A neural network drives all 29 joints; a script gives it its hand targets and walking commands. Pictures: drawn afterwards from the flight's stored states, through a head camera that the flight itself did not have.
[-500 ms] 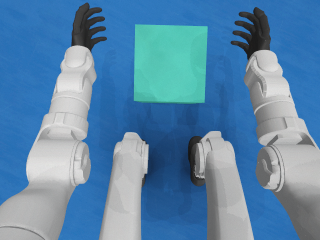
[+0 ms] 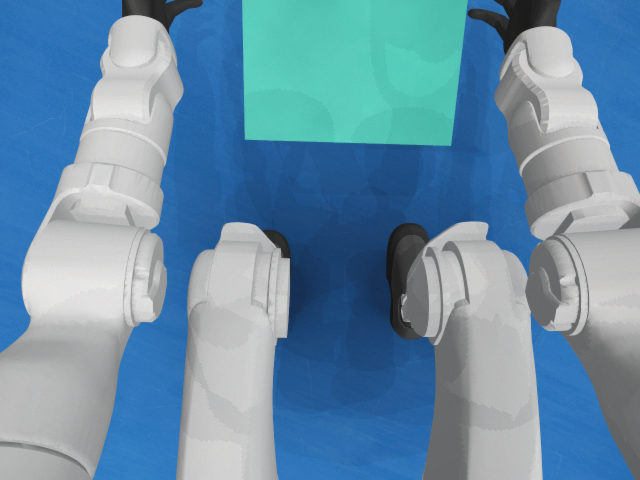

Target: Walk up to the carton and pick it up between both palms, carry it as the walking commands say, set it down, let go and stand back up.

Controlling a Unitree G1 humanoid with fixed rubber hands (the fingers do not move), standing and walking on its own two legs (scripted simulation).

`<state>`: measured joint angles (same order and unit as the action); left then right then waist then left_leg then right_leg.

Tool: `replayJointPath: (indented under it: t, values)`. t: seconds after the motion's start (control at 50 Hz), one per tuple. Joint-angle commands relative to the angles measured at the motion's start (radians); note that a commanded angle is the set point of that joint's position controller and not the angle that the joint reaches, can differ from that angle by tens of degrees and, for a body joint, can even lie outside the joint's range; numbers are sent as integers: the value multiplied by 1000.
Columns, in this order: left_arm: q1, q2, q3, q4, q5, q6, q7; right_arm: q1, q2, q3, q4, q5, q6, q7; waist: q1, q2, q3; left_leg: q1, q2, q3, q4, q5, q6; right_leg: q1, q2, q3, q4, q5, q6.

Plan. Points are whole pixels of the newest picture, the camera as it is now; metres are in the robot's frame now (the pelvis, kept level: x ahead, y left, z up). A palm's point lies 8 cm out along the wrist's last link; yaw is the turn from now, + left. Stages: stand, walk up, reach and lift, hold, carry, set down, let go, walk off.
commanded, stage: reach and lift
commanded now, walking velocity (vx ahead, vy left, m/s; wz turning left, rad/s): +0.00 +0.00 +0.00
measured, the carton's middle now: (343, 51) +0.51 +0.00 -0.28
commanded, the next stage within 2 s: none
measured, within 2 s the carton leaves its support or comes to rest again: leaves its support in 1.32 s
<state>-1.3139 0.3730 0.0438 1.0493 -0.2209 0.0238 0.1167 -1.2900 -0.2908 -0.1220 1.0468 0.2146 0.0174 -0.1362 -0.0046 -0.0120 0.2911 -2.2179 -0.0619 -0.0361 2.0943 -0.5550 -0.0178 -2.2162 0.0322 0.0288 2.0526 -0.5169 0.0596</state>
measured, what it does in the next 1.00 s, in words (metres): stands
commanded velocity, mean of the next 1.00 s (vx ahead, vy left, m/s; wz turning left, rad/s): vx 0.00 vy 0.00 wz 0.00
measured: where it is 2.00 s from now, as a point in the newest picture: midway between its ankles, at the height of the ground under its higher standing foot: (338, 303)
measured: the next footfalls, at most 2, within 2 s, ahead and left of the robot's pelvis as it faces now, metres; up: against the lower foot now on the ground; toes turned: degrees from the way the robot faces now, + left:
none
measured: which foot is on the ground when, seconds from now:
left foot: down 0.00-1.00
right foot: down 0.00-1.00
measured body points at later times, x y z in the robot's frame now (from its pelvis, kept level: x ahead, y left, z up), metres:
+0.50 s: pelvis -0.01 +0.00 -0.03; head +0.35 +0.01 +0.22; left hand +0.53 +0.18 -0.22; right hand +0.53 -0.16 -0.21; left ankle +0.11 +0.12 -0.37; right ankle +0.13 -0.13 -0.37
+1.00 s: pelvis +0.00 +0.00 -0.02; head +0.37 +0.02 +0.23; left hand +0.53 +0.15 -0.22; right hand +0.53 -0.15 -0.22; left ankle +0.11 +0.12 -0.37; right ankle +0.13 -0.13 -0.37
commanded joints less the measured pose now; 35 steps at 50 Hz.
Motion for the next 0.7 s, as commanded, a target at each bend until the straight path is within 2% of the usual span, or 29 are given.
replayJointPath:
  t: [0.0,0.02,0.04,0.08,0.1,0.14,0.16,0.18,0.2,0.22,0.28,0.3,0.32,0.34,0.36,0.38,0.4,0.42,0.46,0.48,0.5,0.52,0.54,0.56,0.58,0.62,0.64,0.66,0.68]
  values:
    - [-279,20,-61,-112,-29,-29,-17,-263,-105,27,-111,40,-30,14,-16,92,-1196,570,31,31,-155,302,-26,475,-4,-70,-93,266,-21]
    - [-303,105,12,-187,-2,-43,4,-265,-150,-15,-180,47,-44,7,12,118,-1403,702,26,37,-124,401,-20,574,6,-61,-65,345,-28]
    - [-299,86,-34,-41,-27,-43,-1,-273,-101,47,-66,49,-39,7,-17,21,-1276,596,38,15,-107,306,-11,538,-6,-64,-52,285,-20]
    - [-280,159,20,-54,7,-37,7,-292,-154,36,-107,93,-36,1,49,51,-1286,576,47,49,-110,226,-17,602,-5,-60,-55,219,-14]
    - [-318,124,10,-94,-18,-37,4,-295,-171,18,-121,75,-38,2,4,31,-1374,627,39,24,-121,274,-12,628,1,-77,-39,271,-20]
    - [-335,119,-37,-97,-17,-38,5,-291,-94,90,-10,127,-16,12,46,106,-1384,663,53,40,-109,279,-23,618,0,-62,-24,265,-27]
    - [-406,137,-38,-165,-29,-35,9,-338,-88,115,-44,146,-14,17,42,42,-1507,746,48,47,-88,300,-19,685,-6,-88,1,279,-18]
    - [-388,134,-39,-218,-32,-44,12,-278,-82,93,-32,135,-11,11,33,100,-1490,773,43,51,-85,364,-23,668,12,-76,0,327,-24]
    - [-376,122,-35,-181,-32,-41,10,-282,-70,120,-43,143,-20,13,48,64,-1532,795,27,65,-65,409,-26,699,11,-89,-3,363,-12]
    - [-372,94,-69,-167,-51,-45,7,-277,-159,58,-59,106,-32,4,3,118,-1496,791,37,50,-66,412,-29,639,9,-81,14,349,-24]
    - [-365,44,-76,-96,-93,-29,-15,-335,-71,133,-101,143,-37,8,-2,-6,-1304,624,36,50,-90,285,-8,646,0,-83,-25,268,-14]
    - [-352,80,-46,-45,-85,-30,-18,-327,-66,134,-53,129,-23,8,27,-18,-1284,615,47,54,-64,264,-13,655,-10,-56,-24,232,-14]
    - [-335,150,-4,-27,-59,-32,-10,-421,-101,114,-130,136,-26,-4,70,-27,-1337,589,36,65,-73,269,-3,717,0,-66,-23,269,0]
    - [-371,125,-8,-37,-63,-42,-14,-357,-110,111,-63,105,-24,0,45,-53,-1239,544,43,63,-60,235,-15,626,-1,-55,-31,212,-1]
    - [-343,158,34,-24,-5,-44,-6,-372,-108,91,-60,98,-20,-7,86,18,-1183,489,35,74,-82,237,-10,598,9,-44,-27,236,-9]
    - [-349,90,-35,-19,-32,-39,-13,-350,-50,118,-37,117,-26,2,49,8,-1241,578,37,49,-107,234,-5,642,13,-74,-18,234,-5]
    - [-303,174,36,44,15,-45,-2,-319,-99,94,28,110,-19,-3,86,64,-1162,578,50,69,-66,234,-18,558,5,-51,-28,213,-1]
    - [-304,149,33,93,-6,-37,-5,-313,-103,106,37,91,-24,-3,60,2,-1174,521,44,75,-78,197,-17,576,6,-57,-40,177,4]
    - [-349,128,13,34,-12,-47,-14,-311,-128,55,52,54,-33,-8,29,36,-1162,524,38,61,-95,202,-23,600,9,-58,-28,207,-4]
    - [-356,69,-43,40,-35,-56,-19,-355,-98,67,30,38,-42,-12,-16,0,-1101,502,33,64,-99,168,-15,529,5,-69,-49,162,-7]
    - [-395,104,-2,6,-10,-66,-14,-361,-93,44,-22,29,-52,-17,-16,-14,-1120,495,25,52,-104,186,-4,520,14,-80,-46,193,-5]
    - [-354,77,-27,56,-26,-62,-16,-375,-47,101,-23,84,-52,-14,28,1,-1154,506,38,58,-82,207,-15,550,4,-66,-37,201,-8]
    - [-399,66,-54,54,-52,-56,-13,-379,-88,73,15,67,-52,-20,-18,29,-1100,473,46,48,-97,172,-14,555,9,-59,-51,193,-15]
    - [-371,26,-75,27,-62,-62,-14,-364,-33,102,18,86,-50,-14,26,51,-1085,471,35,65,-100,227,-26,513,7,-54,-50,213,-14]
    - [-414,38,-48,72,-51,-55,-16,-368,-86,59,53,36,-53,-13,-23,18,-1030,428,28,46,-121,165,-23,509,8,-67,-63,185,-17]
    - [-361,27,-50,58,-29,-64,-10,-348,-52,69,60,32,-51,-11,7,27,-1020,421,27,43,-129,180,-19,449,10,-55,-60,174,-17]
    - [-296,72,1,116,-4,-61,-3,-290,-95,14,82,25,-59,-17,-11,22,-1065,395,30,52,-103,182,-19,469,12,-62,-44,199,-13]
    - [-376,-4,-64,55,-11,-64,-5,-317,-42,46,43,28,-71,-8,-23,94,-1109,463,26,41,-129,187,-26,487,19,-66,-45,210,-24]
    - [-365,23,-44,73,-24,-69,-3,-330,9,90,55,46,-61,-8,15,15,-1084,407,28,50,-109,176,-17,483,15,-51,-61,190,-16]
